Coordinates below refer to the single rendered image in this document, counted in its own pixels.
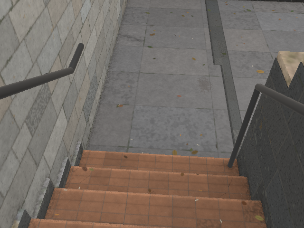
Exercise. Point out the stairs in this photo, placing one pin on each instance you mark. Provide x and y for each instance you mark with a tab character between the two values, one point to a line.
112	189

